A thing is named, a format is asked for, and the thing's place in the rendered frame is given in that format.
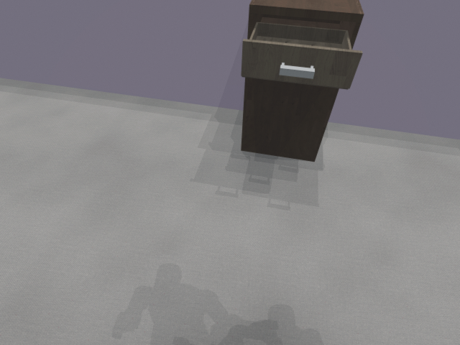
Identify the cabinet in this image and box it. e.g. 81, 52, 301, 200
241, 0, 364, 162

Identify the handle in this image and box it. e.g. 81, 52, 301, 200
279, 63, 315, 79

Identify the drawer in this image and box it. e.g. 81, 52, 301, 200
241, 22, 363, 90

